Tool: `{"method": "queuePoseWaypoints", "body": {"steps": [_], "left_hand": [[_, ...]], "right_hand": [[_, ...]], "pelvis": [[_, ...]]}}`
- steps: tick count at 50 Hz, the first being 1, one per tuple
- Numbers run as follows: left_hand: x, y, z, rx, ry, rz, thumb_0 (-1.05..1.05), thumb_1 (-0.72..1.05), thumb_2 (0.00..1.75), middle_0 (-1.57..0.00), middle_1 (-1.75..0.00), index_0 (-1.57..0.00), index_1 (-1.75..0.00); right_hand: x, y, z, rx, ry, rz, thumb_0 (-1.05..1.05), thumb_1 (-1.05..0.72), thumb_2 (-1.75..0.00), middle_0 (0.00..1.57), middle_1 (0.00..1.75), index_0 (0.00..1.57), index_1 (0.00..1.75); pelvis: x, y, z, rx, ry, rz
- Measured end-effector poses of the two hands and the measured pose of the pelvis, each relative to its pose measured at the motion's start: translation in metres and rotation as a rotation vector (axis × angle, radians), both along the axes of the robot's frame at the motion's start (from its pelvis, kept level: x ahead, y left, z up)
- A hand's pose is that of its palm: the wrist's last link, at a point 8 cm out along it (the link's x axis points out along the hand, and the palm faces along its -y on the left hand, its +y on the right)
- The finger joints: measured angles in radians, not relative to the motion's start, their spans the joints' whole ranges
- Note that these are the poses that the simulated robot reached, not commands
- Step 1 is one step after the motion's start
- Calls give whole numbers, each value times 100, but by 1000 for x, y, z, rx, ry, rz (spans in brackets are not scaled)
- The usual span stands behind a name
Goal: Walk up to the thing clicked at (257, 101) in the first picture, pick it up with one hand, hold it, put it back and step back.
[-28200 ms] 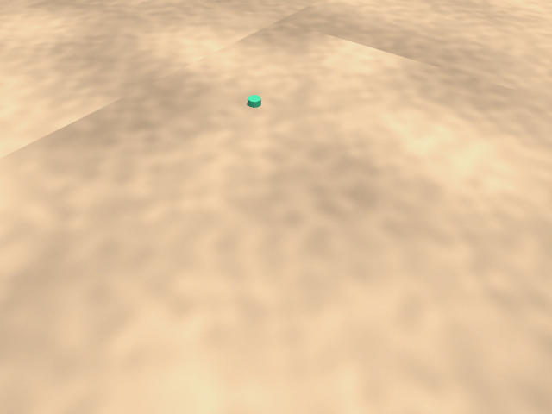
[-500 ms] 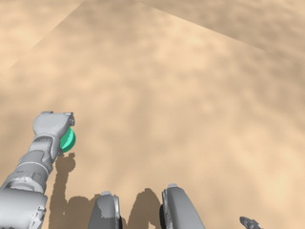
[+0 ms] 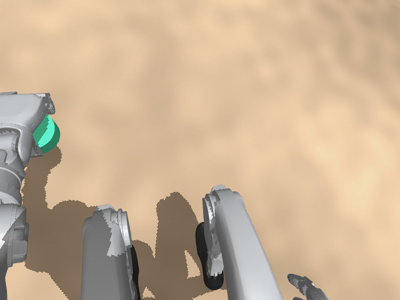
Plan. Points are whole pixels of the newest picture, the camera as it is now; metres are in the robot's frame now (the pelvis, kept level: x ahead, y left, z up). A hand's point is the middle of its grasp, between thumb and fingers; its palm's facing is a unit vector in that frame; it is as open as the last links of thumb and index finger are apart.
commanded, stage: crouch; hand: left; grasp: from above
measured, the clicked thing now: (34, 132) +0.49 +0.27 -0.19
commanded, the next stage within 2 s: lower in 1.00 s
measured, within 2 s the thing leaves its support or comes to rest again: neither
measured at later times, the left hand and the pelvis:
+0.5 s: hand (42, 131) +0.50 +0.27 -0.23, palm faces -0.47 -0.04 -0.88, open 10.5 cm; pelvis -0.01 +0.00 -0.08, yaw -3 degrees
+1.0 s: hand (45, 130) +0.52 +0.28 -0.28, palm faces -0.45 -0.03 -0.89, open 10.5 cm; pelvis -0.01 +0.00 -0.12, yaw -5 degrees
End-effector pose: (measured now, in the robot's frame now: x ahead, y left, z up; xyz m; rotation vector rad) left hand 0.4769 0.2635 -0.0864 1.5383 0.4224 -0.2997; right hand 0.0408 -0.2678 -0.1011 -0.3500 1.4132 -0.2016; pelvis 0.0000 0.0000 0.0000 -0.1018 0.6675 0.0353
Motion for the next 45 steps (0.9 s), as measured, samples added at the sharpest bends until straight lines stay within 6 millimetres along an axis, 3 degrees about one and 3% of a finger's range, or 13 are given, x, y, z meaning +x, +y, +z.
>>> {"method": "queuePoseWaypoints", "body": {"steps": [10,28,45], "left_hand": [[17,7,-48,2,-4,40,1,-7,54,-47,-78,-61,-73],[35,11,-100,-7,25,28,1,-7,52,-49,-77,-63,-71],[47,18,-129,3,7,35,1,-6,50,-49,-76,-63,-70]], "right_hand": [[1,-14,-32,-7,31,44,0,-90,-91,20,30,21,30],[-43,-6,-70,14,136,25,0,-90,-91,20,30,20,30],[-49,3,-93,12,148,41,0,-90,-90,20,30,21,30]], "pelvis": [[-2,-4,-40,-7,-4,-7],[-9,-3,-91,-35,-46,-25],[-11,0,-121,-61,-71,-38]]}}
